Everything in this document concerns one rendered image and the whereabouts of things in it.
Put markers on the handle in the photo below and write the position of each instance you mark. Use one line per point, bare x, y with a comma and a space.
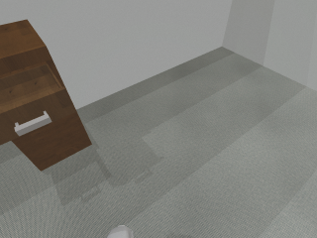
33, 124

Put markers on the left robot thigh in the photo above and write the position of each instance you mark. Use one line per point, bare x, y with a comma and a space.
121, 232

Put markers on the cabinet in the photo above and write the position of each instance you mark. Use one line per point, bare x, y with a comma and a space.
21, 48

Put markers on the drawer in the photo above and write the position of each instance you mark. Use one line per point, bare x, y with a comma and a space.
25, 95

